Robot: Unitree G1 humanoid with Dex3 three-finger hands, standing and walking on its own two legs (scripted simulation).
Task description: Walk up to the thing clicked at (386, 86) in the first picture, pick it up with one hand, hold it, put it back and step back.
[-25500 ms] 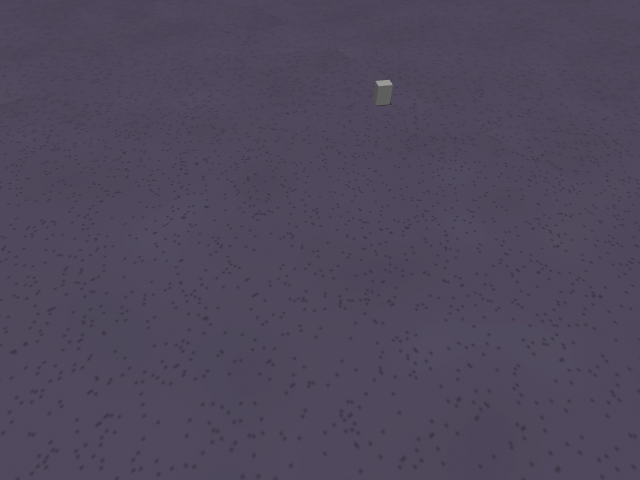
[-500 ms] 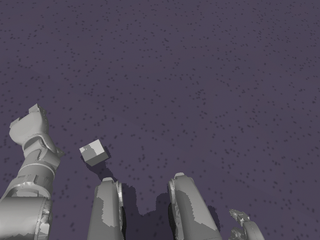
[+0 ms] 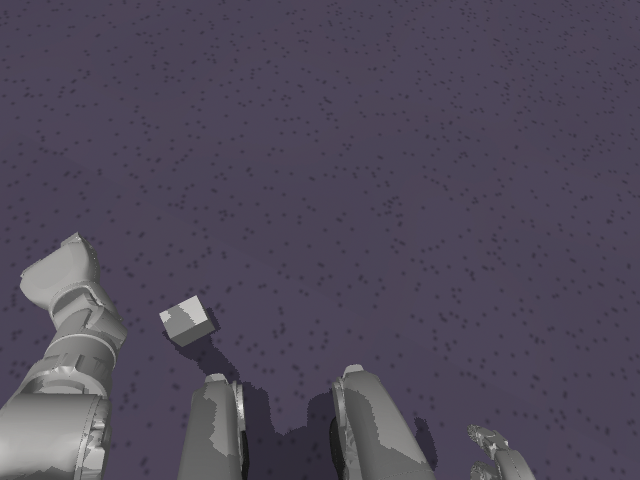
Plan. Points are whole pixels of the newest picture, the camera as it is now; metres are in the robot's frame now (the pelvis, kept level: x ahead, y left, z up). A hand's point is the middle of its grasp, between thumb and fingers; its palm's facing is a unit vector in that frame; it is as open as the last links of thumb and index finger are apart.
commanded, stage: go down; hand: left
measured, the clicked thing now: (189, 322) +0.42 +0.23 -0.54
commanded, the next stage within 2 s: withdraw in 1.34 s
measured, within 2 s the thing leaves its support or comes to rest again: neither
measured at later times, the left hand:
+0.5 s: hand (87, 290) +0.38 +0.28 -0.10, palm faces -0.33 -0.25 -0.91, open 11.0 cm
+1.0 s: hand (91, 284) +0.38 +0.27 -0.10, palm faces -0.37 -0.24 -0.90, open 10.7 cm
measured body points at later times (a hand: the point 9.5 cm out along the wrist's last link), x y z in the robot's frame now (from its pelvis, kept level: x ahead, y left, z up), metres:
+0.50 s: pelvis +0.00 +0.00 +0.02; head +0.15 +0.02 +0.44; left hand +0.39 +0.29 -0.05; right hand +0.07 -0.26 -0.12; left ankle +0.05 +0.13 -0.57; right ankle +0.04 -0.13 -0.57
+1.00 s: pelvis +0.01 +0.00 +0.03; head +0.16 +0.02 +0.45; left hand +0.40 +0.28 -0.05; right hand +0.07 -0.26 -0.10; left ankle +0.05 +0.13 -0.57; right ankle +0.04 -0.13 -0.57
